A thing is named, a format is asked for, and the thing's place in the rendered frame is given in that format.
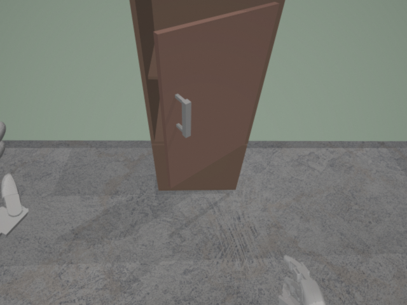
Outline cupboard door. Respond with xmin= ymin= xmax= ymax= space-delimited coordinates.
xmin=153 ymin=2 xmax=280 ymax=188

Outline handle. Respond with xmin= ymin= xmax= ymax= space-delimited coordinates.
xmin=175 ymin=94 xmax=191 ymax=138

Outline robot left hand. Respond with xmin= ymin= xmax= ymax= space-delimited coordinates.
xmin=0 ymin=121 xmax=29 ymax=238

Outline robot right hand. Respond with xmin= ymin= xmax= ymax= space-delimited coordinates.
xmin=279 ymin=255 xmax=326 ymax=305

